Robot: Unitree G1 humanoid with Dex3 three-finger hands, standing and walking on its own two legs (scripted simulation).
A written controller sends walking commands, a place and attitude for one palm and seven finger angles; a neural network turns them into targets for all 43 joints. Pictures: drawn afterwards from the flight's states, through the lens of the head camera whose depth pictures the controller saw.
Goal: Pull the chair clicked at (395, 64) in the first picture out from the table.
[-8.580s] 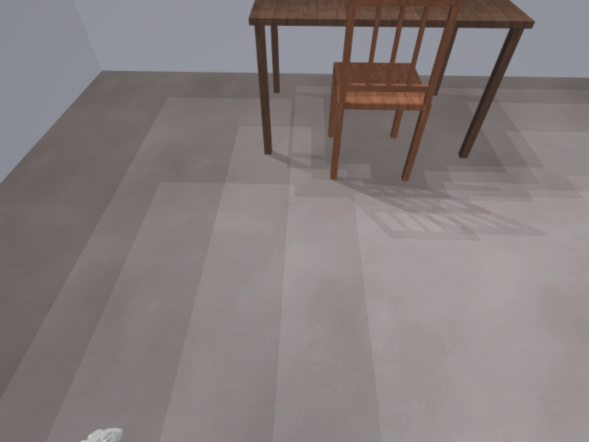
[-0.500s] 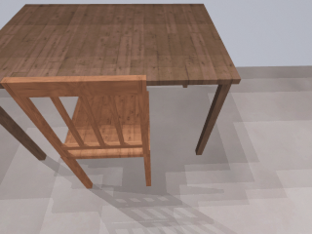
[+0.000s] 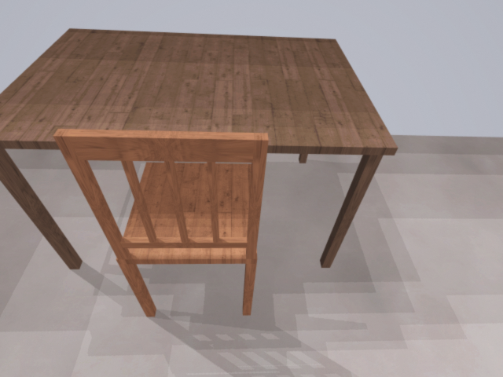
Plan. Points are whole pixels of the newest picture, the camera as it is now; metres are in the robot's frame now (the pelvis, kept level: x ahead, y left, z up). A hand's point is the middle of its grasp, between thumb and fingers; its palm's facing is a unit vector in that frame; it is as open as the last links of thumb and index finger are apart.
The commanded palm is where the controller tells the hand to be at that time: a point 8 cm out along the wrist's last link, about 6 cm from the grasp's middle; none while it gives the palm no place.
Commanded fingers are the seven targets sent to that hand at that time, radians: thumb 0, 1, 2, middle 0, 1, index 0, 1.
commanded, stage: look again from close up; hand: left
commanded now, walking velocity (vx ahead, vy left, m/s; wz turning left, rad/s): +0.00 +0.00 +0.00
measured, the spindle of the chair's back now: (177, 204) +0.50 +0.21 -0.09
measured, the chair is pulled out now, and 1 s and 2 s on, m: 0.00 0.00 0.00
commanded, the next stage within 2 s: shuffle to correct the standing spot in 1.42 s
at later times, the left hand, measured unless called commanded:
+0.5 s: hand out of the picture -0.05 +0.17 -0.18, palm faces +0.02 -0.99 -0.16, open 7.4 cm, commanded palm none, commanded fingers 0.00 0.90 0.90 -0.20 -0.30 -0.20 -0.30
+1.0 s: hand out of the picture -0.04 +0.16 -0.17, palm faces +0.02 -0.99 -0.17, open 7.4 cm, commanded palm none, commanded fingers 0.00 0.90 0.90 -0.20 -0.30 -0.20 -0.30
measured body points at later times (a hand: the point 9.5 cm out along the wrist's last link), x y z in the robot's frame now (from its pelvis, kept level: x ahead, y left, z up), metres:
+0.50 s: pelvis -0.02 +0.02 +0.00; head -0.02 +0.03 +0.45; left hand -0.05 +0.23 -0.16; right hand -0.06 -0.19 -0.16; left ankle -0.04 +0.08 -0.74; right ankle +0.00 -0.15 -0.74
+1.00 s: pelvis -0.02 +0.00 +0.00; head -0.02 +0.00 +0.45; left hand -0.04 +0.21 -0.16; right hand -0.04 -0.21 -0.16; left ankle -0.04 +0.08 -0.74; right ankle +0.00 -0.15 -0.74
